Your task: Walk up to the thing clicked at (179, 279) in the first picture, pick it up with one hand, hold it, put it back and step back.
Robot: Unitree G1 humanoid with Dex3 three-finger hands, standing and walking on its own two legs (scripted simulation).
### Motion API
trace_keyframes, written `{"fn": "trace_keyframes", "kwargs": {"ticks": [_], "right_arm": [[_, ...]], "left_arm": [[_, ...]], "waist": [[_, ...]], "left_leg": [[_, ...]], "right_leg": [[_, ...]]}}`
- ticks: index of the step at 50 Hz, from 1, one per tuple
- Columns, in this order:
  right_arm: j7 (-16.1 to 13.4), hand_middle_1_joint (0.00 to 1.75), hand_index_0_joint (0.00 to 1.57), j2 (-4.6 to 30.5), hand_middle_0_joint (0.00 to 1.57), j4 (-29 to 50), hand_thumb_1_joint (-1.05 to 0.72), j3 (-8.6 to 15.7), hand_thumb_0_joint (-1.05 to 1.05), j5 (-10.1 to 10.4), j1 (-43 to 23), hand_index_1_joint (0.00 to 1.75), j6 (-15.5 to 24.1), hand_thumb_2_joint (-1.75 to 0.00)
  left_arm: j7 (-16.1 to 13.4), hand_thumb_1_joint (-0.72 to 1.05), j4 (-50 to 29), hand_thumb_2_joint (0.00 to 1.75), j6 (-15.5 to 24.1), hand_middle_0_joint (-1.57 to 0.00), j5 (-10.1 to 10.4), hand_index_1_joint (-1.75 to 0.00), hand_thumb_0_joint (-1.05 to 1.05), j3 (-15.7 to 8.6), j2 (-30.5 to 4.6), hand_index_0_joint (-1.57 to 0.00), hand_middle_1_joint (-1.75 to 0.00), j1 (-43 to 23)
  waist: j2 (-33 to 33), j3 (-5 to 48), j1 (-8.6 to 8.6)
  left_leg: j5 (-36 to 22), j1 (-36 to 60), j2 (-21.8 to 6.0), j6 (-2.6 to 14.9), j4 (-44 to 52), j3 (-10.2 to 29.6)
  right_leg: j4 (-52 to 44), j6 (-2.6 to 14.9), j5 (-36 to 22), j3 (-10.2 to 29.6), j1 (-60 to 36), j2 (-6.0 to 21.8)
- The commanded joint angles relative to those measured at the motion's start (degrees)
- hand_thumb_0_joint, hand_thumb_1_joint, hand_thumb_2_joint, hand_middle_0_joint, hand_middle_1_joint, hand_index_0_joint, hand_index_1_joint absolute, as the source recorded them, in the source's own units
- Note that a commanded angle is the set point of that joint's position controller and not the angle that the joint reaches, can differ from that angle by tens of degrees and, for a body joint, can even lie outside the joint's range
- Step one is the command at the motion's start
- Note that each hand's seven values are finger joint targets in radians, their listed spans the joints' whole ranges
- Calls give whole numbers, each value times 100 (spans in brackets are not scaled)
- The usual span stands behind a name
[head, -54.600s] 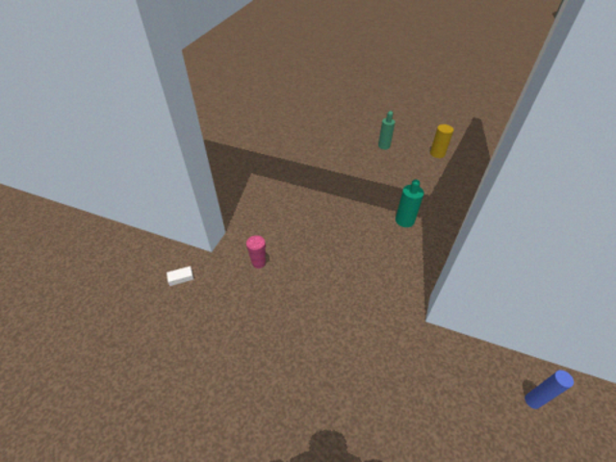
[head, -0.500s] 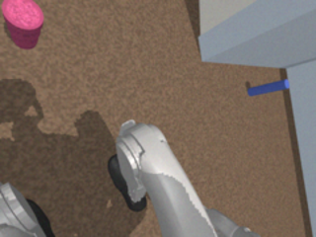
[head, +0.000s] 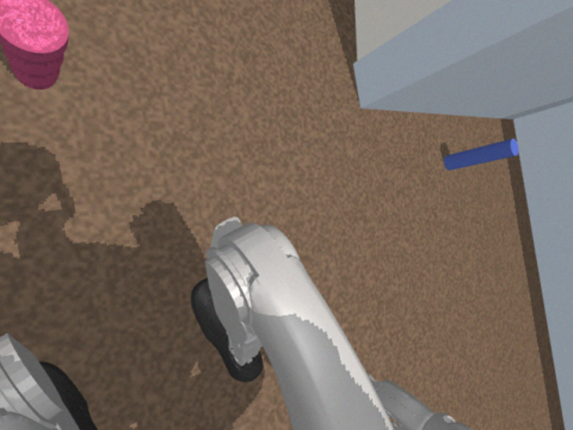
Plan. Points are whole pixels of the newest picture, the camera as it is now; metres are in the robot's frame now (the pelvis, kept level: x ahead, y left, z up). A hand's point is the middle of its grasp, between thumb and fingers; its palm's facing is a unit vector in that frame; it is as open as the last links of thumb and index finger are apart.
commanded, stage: close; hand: left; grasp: from above
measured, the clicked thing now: out of the picture +0.45 +0.37 -0.31
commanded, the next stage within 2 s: settle in 1.02 s
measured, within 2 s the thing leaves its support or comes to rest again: leaves its support in 1.38 s
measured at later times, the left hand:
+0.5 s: hand out of the picture +0.44 +0.36 -0.26, palm faces -0.32 -0.30 -0.90, open 9.5 cm
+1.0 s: hand out of the picture +0.44 +0.36 -0.26, palm faces -0.33 -0.30 -0.90, open 7.8 cm
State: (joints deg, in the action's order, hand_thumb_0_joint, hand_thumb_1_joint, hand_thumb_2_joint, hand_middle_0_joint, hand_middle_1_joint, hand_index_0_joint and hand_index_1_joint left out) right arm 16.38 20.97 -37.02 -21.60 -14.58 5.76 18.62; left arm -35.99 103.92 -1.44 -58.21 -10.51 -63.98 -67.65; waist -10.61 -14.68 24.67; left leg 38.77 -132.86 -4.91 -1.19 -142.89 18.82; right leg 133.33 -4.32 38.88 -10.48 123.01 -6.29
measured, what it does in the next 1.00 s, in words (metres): stands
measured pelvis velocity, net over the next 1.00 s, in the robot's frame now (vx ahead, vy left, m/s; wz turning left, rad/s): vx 0.00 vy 0.00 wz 0.00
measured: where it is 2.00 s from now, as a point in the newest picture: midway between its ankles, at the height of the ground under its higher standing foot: (165, 389)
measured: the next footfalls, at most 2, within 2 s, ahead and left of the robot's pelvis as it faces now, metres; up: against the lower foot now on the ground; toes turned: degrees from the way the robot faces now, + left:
none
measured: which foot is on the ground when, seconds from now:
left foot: down 0.00-1.00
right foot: down 0.00-1.00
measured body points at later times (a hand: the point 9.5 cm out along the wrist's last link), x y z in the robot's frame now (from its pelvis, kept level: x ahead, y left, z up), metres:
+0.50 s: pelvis +0.00 +0.00 +0.00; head +0.29 +0.13 +0.31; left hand +0.46 +0.37 -0.21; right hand +0.05 -0.24 -0.05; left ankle +0.07 +0.14 -0.29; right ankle +0.12 -0.12 -0.29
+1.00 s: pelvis +0.00 +0.00 +0.00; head +0.29 +0.13 +0.31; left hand +0.46 +0.37 -0.21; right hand +0.04 -0.24 -0.05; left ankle +0.07 +0.14 -0.29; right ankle +0.12 -0.12 -0.29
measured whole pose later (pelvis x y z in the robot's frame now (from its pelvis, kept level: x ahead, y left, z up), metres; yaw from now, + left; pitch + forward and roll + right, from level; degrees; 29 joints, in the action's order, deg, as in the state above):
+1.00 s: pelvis +0.00 +0.00 +0.00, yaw +0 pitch +25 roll -15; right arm 15.9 21.7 -36.4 -22.0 -14.8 5.5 18.8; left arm -36.1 104.4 -0.9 -58.8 -11.1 -64.1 -67.5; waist -10.9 -15.5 24.7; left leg 38.3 -132.9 -5.0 -1.0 -143.1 18.7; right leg 133.5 -4.4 38.3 -10.4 123.1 -6.3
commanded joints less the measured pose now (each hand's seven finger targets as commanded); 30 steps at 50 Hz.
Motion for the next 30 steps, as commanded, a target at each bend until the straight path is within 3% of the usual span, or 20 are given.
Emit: {"fn": "trace_keyframes", "kwargs": {"ticks": [1,8,11,18,19,22,25,30], "right_arm": [[-55,30,20,1930,20,-124,-89,504,0,64,1155,30,16,-90],[-57,30,20,1985,20,-141,-89,546,0,84,1081,30,15,-90],[-59,30,20,1985,20,-134,-89,516,0,34,1126,30,11,-90],[-75,30,20,2017,20,-186,-89,579,0,46,1106,30,38,-90],[-54,30,20,1941,20,-215,-89,520,0,47,1167,30,46,-90],[-43,30,20,1948,20,-128,-89,495,0,53,1142,30,37,-90],[-47,30,20,1970,20,-191,-89,480,0,39,1123,30,32,-90],[-59,30,20,1996,20,-119,-89,465,0,24,1090,30,22,-90]], "left_arm": [[-196,-7,-480,60,23,-47,-5,-65,0,126,-1184,-47,-65,-1054],[-278,4,-637,51,69,-54,-68,-58,0,75,-1240,-55,-59,-1203],[-324,7,-475,49,58,-56,-57,-57,0,50,-1187,-57,-58,-1128],[-288,18,-864,43,101,-64,-16,-50,0,139,-1212,-66,-52,-1432],[-266,18,-497,43,38,-64,-73,-50,0,149,-1115,-66,-52,-1165],[-276,24,-540,40,46,-70,-47,-46,0,214,-1057,-71,-47,-1183],[-336,26,-550,38,29,-71,-29,-45,0,93,-1205,-72,-47,-1207],[-390,33,-506,38,-11,-76,-33,-44,0,71,-1241,-78,-46,-1195]], "waist": [[3205,3480,320],[3455,3552,273],[3371,3631,337],[3609,3683,312],[3498,3564,344],[3310,3524,378],[3430,3541,293],[3351,3592,356]], "left_leg": [[-1012,2783,-201,99,1276,-738],[-972,2947,-236,30,1386,-638],[-1091,2904,-231,49,1344,-700],[-1165,3061,-237,27,1339,-700],[-1179,3057,-228,15,1341,-656],[-1146,2909,-223,63,1283,-676],[-1126,2932,-229,38,1315,-704],[-1129,2878,-233,63,1272,-722]], "right_leg": [[-1267,431,-1547,-701,-2004,-160],[-1141,472,-1476,-754,-1796,-144],[-1239,446,-1640,-740,-2030,-181],[-1210,459,-1652,-731,-1988,-151],[-1151,459,-1659,-769,-1887,-131],[-1227,429,-1672,-745,-1964,-146],[-1204,442,-1640,-736,-1984,-154],[-1263,420,-1685,-734,-2076,-170]]}}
